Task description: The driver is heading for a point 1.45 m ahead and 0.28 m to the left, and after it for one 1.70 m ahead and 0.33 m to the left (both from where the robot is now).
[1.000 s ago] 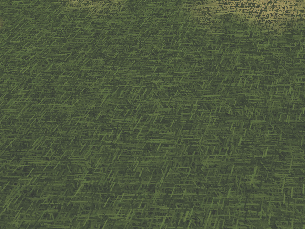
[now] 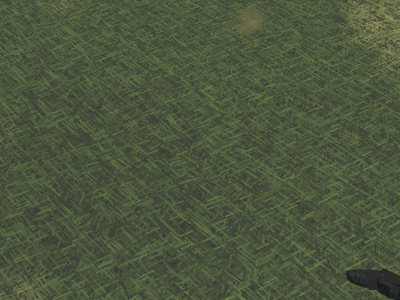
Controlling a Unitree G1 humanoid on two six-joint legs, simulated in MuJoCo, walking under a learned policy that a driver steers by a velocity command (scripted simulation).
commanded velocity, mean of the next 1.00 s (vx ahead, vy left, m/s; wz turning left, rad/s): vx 0.50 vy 0.00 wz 0.21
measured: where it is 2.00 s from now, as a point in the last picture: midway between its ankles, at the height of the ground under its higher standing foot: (196, 118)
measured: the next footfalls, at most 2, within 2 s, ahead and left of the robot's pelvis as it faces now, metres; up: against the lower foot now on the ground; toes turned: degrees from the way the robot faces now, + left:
left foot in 0.06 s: +0.21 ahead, +0.11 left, +0.00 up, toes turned +3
right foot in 0.56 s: +0.55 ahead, -0.06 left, +0.00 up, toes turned +9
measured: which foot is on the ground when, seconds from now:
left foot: up 0.00-0.04, down 0.06-0.58, up 0.60-1.00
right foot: down 0.00-0.06, up 0.08-0.54, down 0.56-1.00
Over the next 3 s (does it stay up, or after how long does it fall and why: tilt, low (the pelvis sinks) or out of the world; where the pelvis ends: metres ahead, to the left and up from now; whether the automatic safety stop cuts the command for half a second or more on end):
stays up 1.45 0.27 0.01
